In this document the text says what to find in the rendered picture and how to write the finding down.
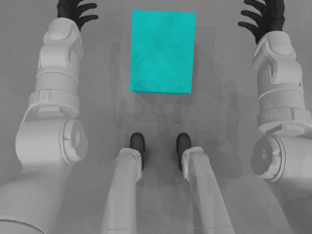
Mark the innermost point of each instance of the left robot hand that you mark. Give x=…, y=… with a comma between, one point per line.
x=69, y=9

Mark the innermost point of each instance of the right robot upper arm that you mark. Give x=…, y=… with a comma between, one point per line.
x=285, y=164

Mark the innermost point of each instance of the right robot hand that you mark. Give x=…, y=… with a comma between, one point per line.
x=271, y=18

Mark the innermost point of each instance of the left robot upper arm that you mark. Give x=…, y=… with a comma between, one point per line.
x=48, y=149

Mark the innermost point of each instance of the carton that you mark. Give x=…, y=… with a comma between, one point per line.
x=162, y=52

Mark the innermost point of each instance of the right robot forearm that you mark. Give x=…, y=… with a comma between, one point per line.
x=280, y=89

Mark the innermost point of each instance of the left robot forearm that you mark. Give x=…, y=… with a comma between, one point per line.
x=58, y=74

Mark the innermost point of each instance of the robot left shin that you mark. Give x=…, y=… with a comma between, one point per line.
x=127, y=150

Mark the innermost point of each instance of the robot left foot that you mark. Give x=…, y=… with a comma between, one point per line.
x=137, y=143

